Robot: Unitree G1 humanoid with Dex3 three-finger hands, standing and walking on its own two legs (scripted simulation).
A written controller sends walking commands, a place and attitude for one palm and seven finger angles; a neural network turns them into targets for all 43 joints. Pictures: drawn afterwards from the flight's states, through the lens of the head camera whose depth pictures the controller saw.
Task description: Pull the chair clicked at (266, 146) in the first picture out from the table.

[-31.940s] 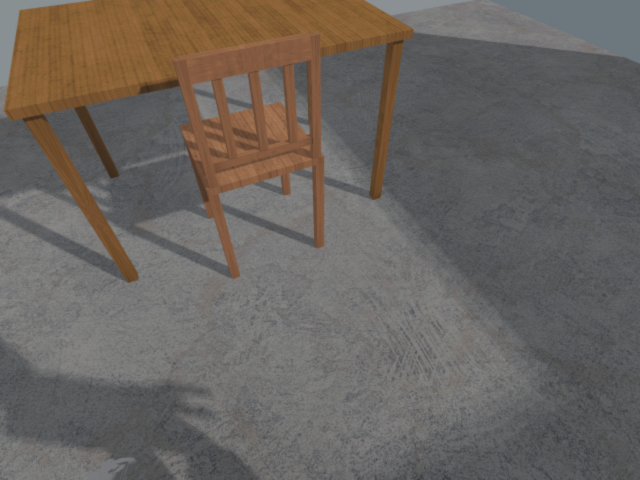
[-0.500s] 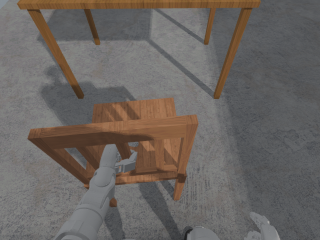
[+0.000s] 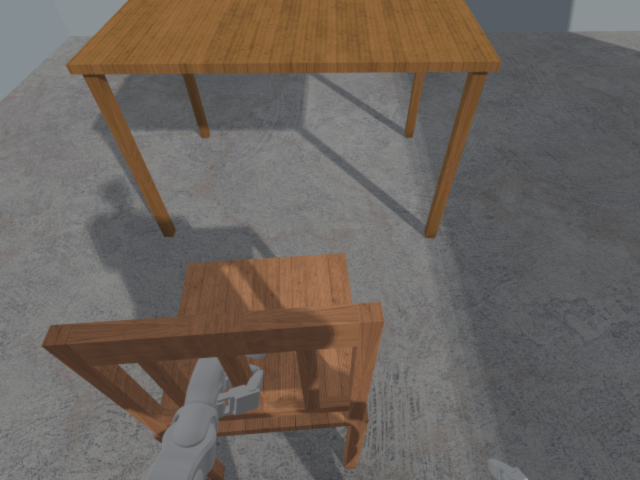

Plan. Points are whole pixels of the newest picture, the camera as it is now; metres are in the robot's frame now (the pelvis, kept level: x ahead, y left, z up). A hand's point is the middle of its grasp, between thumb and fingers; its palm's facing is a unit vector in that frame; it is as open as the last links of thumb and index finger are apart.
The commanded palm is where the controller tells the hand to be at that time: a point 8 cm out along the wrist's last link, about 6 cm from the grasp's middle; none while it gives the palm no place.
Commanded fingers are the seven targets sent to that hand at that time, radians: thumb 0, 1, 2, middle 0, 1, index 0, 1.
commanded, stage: stop walking, hand still on the chair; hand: left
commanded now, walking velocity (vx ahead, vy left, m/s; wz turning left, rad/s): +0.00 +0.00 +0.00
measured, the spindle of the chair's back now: (244, 382) +0.27 +0.13 -0.10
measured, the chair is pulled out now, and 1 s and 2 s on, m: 0.71 0.71 0.71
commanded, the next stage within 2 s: open the thumb and straighten the fingers in 0.32 s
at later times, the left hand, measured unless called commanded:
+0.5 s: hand (251, 386) +0.25 +0.11 -0.06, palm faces -0.01 -0.99 -0.10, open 5.8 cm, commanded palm +0.23 +0.18 -0.05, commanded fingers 0.00 0.30 0.61 -0.50 -1.45 -0.50 -1.45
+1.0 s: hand (245, 368) +0.28 +0.13 -0.07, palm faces -0.02 -0.99 -0.13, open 15.4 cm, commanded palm +0.26 +0.19 -0.05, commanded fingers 0.00 -0.55 0.20 0.00 0.00 0.00 0.00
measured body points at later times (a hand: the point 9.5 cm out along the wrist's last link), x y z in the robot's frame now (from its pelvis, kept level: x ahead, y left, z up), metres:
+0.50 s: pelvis +0.01 +0.00 +0.00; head +0.03 +0.00 +0.45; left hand +0.25 +0.17 -0.05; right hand +0.16 -0.22 -0.11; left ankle -0.03 +0.15 -0.74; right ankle +0.06 -0.12 -0.74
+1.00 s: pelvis +0.02 +0.00 -0.03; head +0.08 -0.02 +0.42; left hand +0.28 +0.18 -0.06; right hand +0.16 -0.25 -0.13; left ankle -0.03 +0.15 -0.74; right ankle +0.06 -0.12 -0.74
